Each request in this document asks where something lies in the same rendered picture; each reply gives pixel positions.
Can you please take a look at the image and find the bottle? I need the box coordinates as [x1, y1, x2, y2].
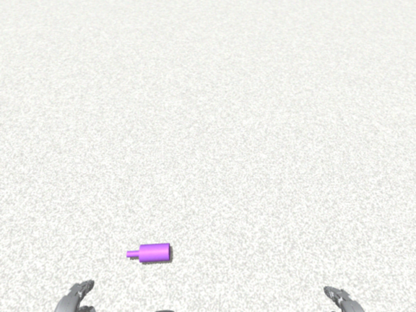
[127, 243, 170, 263]

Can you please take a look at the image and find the right robot hand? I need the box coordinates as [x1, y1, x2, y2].
[324, 286, 364, 312]

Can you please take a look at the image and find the left robot hand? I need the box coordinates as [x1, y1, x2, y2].
[54, 280, 96, 312]

